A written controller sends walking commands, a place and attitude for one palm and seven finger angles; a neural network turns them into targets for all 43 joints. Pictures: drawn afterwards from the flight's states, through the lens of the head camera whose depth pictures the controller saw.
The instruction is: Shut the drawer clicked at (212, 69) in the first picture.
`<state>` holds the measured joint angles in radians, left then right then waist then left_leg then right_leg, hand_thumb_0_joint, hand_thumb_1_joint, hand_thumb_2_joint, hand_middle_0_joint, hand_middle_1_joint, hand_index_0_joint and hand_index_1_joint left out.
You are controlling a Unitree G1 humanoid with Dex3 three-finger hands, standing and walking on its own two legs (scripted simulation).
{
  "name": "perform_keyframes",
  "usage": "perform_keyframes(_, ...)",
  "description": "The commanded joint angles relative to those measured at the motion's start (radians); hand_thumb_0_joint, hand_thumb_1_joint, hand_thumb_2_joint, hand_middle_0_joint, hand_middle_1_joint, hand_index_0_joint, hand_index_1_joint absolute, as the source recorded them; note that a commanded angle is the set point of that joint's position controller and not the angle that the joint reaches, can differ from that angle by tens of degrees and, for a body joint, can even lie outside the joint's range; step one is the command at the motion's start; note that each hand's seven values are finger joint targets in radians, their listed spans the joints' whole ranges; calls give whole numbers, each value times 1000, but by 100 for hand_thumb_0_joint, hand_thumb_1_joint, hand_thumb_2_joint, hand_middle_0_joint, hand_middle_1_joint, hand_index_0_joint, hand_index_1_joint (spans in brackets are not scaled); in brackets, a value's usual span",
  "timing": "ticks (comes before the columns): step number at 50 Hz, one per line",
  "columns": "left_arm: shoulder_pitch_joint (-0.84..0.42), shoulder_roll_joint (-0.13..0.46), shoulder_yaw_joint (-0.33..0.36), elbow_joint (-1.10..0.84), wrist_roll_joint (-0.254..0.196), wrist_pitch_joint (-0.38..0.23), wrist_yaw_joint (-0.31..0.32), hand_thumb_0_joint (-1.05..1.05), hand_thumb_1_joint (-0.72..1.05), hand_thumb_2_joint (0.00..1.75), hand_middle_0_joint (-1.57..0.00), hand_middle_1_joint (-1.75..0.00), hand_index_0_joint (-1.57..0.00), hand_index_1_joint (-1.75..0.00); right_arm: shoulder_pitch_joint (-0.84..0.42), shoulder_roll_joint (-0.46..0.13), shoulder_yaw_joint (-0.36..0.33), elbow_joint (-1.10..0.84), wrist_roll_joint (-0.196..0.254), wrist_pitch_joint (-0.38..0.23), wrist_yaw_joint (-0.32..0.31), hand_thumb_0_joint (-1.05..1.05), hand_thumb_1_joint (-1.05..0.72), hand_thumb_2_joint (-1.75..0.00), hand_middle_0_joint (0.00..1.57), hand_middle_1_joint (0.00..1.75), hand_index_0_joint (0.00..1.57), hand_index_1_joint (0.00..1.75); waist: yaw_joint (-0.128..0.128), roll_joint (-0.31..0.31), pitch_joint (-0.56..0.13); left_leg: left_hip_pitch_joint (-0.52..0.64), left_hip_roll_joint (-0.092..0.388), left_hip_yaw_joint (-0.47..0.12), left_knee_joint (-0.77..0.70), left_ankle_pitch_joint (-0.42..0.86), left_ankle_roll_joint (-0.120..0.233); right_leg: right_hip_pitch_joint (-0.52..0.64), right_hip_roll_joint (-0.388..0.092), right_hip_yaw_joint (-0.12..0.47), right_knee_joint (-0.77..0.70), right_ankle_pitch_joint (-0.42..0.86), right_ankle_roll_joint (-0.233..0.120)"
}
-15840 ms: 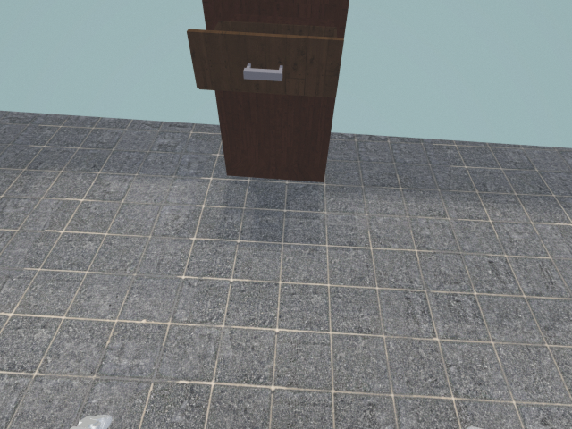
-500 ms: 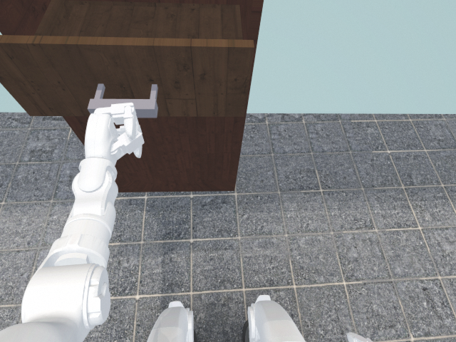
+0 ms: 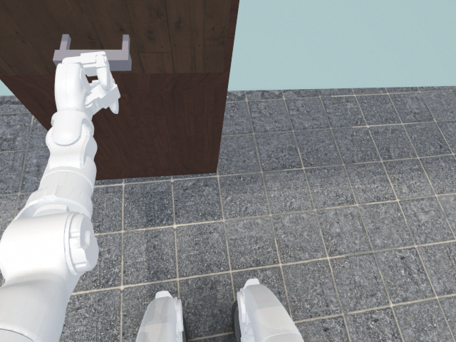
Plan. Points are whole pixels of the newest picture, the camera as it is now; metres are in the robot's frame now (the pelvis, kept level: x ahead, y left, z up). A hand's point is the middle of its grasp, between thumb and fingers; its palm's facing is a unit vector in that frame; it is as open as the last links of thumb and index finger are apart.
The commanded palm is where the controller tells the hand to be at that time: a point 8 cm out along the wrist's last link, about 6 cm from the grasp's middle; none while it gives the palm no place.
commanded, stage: push the drawer shut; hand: left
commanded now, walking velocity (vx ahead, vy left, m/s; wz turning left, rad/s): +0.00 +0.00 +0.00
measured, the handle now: (95, 50) +0.61 +0.17 +0.07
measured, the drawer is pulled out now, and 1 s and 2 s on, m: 0.05 0.00 0.00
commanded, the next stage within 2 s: pull the fist back off the drawer in 0.78 s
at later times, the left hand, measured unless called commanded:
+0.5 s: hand (114, 65) +0.58 +0.14 +0.06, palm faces +0.00 -1.00 -0.04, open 3.2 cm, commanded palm +0.58 +0.17 +0.07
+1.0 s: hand (106, 62) +0.59 +0.15 +0.07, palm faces -0.01 -1.00 -0.05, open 3.1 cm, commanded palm +0.60 +0.17 +0.07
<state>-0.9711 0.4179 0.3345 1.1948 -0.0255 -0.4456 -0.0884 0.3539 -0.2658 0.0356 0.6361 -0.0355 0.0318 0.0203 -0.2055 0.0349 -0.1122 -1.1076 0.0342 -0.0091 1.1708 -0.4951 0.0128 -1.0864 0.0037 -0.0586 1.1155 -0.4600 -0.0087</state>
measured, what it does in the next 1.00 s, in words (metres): stands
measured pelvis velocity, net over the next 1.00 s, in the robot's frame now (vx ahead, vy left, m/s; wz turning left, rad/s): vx -0.02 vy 0.01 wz -0.02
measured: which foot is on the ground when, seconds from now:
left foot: down 0.00-1.00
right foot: down 0.00-1.00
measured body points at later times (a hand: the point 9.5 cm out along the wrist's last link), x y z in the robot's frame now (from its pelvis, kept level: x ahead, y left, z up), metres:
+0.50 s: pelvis +0.01 +0.00 -0.01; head +0.18 +0.02 +0.41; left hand +0.58 +0.19 +0.07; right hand -0.03 -0.25 -0.11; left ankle +0.02 +0.11 -0.64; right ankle +0.03 -0.12 -0.64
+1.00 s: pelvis -0.02 +0.01 -0.02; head +0.17 +0.05 +0.38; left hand +0.58 +0.20 +0.07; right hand -0.07 -0.25 -0.11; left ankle +0.02 +0.11 -0.64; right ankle +0.03 -0.12 -0.64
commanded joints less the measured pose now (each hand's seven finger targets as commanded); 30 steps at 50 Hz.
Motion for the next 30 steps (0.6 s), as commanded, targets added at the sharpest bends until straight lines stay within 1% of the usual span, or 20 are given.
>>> perform_keyframes(1,-551,280,59,-218,-8,-54,1,0,90,90,-140,-160,-140,-160,194,-176,-56,-45,-4,-3,-11,0,-90,-90,20,30,20,30,-40,95,-540,336,-19,-37,-118,288,26,244,32,40,-149,225,-7)
perform_keyframes(4,-572,246,32,-204,-3,-46,-4,0,90,90,-140,-160,-140,-160,206,-175,-56,-42,-7,5,-5,0,-90,-90,20,30,20,30,-55,125,-535,374,-14,-49,-117,314,22,197,34,28,-145,229,-9)
perform_keyframes(5,-562,271,55,-192,-3,-40,-2,0,90,90,-140,-160,-140,-160,210,-179,-57,-42,-8,8,-5,0,-90,-90,20,30,20,30,-49,124,-526,362,-13,-46,-115,310,23,198,35,30,-148,224,-9)
perform_keyframes(7,-593,287,53,-186,6,-35,0,0,90,90,-140,-160,-140,-160,218,-180,-54,-39,-8,11,-5,0,-90,-90,20,30,20,30,-62,112,-517,343,-12,-47,-115,296,25,200,37,31,-151,216,-8)
perform_keyframes(8,-621,278,48,-197,4,-36,1,0,90,90,-140,-160,-140,-160,225,-180,-54,-39,-11,10,-4,0,-90,-90,20,30,20,30,-71,130,-523,360,-12,-49,-110,307,27,183,38,30,-147,221,-7)
perform_keyframes(10,-636,306,63,-192,10,-34,4,0,90,90,-140,-160,-140,-160,234,-183,-54,-34,-14,14,-5,0,-90,-90,20,30,20,30,-72,139,-538,370,-8,-54,-107,328,25,179,38,27,-145,230,-8)
perform_keyframes(12,-633,303,59,-187,18,-32,4,0,90,90,-140,-160,-140,-160,241,-181,-53,-34,-16,17,0,0,-90,-90,20,30,20,30,-67,155,-549,377,-9,-54,-105,341,22,179,39,25,-143,237,-10)
perform_keyframes(14,-671,274,35,-169,20,-27,5,0,90,90,-140,-160,-140,-160,250,-183,-53,-25,-19,19,1,0,-90,-90,20,30,20,30,-94,150,-531,389,-4,-65,-100,351,23,139,41,18,-142,234,-8)
perform_keyframes(15,-670,304,54,-152,24,-22,7,0,90,90,-140,-160,-140,-160,254,-186,-52,-22,-19,22,1,0,-90,-90,20,30,20,30,-90,150,-519,371,-4,-62,-95,341,24,137,41,21,-144,226,-9)
perform_keyframes(16,-698,308,46,-158,29,-20,9,0,90,90,-140,-160,-140,-160,259,-187,-50,-21,-21,23,2,0,-90,-90,20,30,20,30,-99,167,-519,377,-3,-67,-98,337,23,127,41,18,-142,218,-9)
perform_keyframes(19,-730,333,64,-178,37,-20,13,0,90,90,-140,-160,-140,-160,273,-188,-50,-20,-26,25,4,0,-90,-90,20,30,20,30,-98,198,-580,412,-3,-71,-84,391,23,130,43,17,-131,255,-11)
perform_keyframes(21,-725,348,71,-165,43,-14,12,0,90,90,-140,-160,-140,-160,282,-188,-49,-19,-29,29,6,0,-90,-90,20,30,20,30,-98,193,-582,410,0,-74,-82,412,21,141,45,15,-130,273,-12)
perform_keyframes(23,-726,327,61,-158,43,-11,10,0,90,90,-140,-160,-140,-160,287,-185,-50,-19,-29,32,10,0,-90,-90,20,30,20,30,-104,199,-587,422,0,-74,-73,429,22,127,47,14,-126,288,-14)
perform_keyframes(24,-765,341,62,-174,43,-11,10,0,90,90,-140,-160,-140,-160,288,-189,-49,-16,-29,36,8,0,-90,-90,20,30,20,30,-116,193,-580,419,3,-76,-74,420,21,120,47,14,-130,278,-10)
perform_keyframes(25,-779,331,53,-155,45,-5,13,0,90,90,-140,-160,-140,-160,290,-187,-48,-13,-28,35,9,0,-90,-90,20,30,20,30,-122,186,-559,398,0,-75,-75,394,24,118,48,15,-137,260,-8)
perform_keyframes(26,-801,346,57,-160,48,-3,17,0,90,90,-140,-160,-140,-160,292,-189,-47,-9,-29,35,8,0,-90,-90,20,30,20,30,-128,197,-554,392,1,-76,-74,381,25,111,48,16,-139,249,-9)
perform_keyframes(27,-810,332,43,-134,52,4,19,0,90,90,-140,-160,-140,-160,291,-187,-44,-8,-28,33,9,0,-90,-90,20,30,20,30,-134,188,-530,366,-2,-73,-74,345,26,103,48,16,-143,221,-8)
perform_keyframes(28,-846,358,58,-153,53,0,25,0,90,90,-140,-160,-140,-160,296,-190,-42,-4,-31,30,6,0,-90,-90,20,30,20,30,-140,208,-535,377,0,-76,-72,346,28,91,49,15,-139,220,-10)
perform_keyframes(29,-856,353,44,-149,59,-1,24,0,90,90,-140,-160,-140,-160,296,-191,-40,-5,-30,29,6,0,-90,-90,20,30,20,30,-141,220,-547,391,0,-84,-74,342,25,77,50,12,-137,207,-11)
perform_keyframes(30,-875,348,37,-143,60,0,25,0,90,90,-140,-160,-140,-160,295,-192,-41,-1,-31,26,3,0,-90,-90,20,30,20,30,-154,214,-544,389,2,-87,-69,335,26,59,49,10,-136,199,-10)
